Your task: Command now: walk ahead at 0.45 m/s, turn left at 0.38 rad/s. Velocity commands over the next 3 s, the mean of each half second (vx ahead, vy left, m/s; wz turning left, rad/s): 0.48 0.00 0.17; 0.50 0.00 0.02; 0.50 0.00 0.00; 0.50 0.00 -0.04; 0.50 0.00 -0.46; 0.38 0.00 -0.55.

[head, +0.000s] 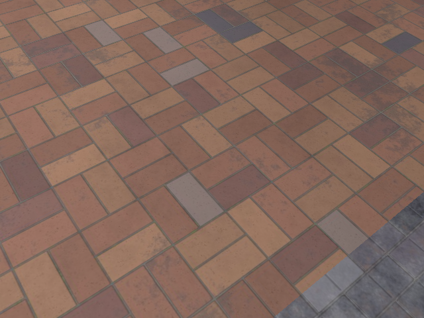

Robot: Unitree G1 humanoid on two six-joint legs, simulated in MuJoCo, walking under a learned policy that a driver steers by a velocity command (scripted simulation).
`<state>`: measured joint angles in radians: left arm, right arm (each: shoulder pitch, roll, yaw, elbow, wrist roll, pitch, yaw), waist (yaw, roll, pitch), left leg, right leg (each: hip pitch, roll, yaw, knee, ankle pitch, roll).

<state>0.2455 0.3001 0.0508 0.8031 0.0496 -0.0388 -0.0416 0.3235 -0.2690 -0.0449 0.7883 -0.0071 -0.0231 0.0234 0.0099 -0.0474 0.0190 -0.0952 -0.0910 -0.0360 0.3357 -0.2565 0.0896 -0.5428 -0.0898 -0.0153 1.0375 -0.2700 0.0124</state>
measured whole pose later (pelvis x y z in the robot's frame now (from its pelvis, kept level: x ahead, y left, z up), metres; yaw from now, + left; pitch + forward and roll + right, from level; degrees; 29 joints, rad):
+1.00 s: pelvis +0.56 +0.05 +0.00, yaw +3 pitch +0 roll +0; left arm 0.27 0.26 0.04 0.93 0.03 -0.05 -0.02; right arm 0.28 -0.25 -0.04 0.91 -0.02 -0.07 0.01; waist 0.00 -0.03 0.04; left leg -0.20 -0.05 0.09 0.37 -0.17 0.09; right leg -0.45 -0.05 0.01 1.09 -0.29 -0.06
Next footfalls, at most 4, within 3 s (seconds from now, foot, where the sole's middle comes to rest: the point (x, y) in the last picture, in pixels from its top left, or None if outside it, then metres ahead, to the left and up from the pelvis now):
0.28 right None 0.34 -0.09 -0.78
0.82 left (174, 277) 0.62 0.12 -0.78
1.34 right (225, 200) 0.93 -0.05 -0.78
1.92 left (177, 141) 1.22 0.15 -0.78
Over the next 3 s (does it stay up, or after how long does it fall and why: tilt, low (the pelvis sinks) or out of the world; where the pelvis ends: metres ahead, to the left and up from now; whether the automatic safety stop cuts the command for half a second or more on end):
stays up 1.61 -0.03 -0.02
